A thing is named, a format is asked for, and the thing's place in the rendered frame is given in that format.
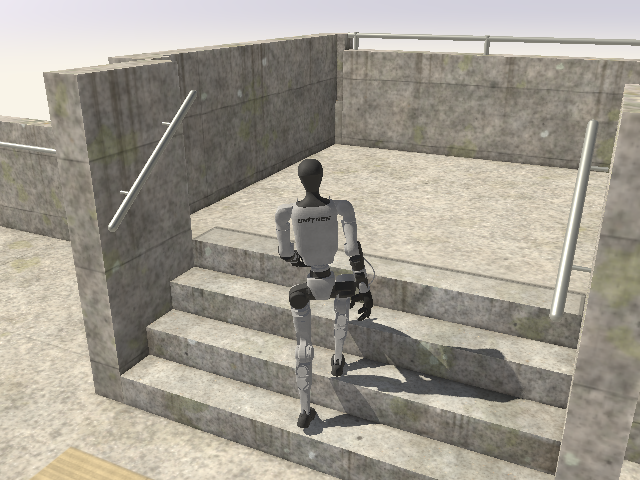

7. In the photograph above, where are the stairs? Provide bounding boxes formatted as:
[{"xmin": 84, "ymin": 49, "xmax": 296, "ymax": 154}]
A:
[{"xmin": 120, "ymin": 240, "xmax": 583, "ymax": 480}]

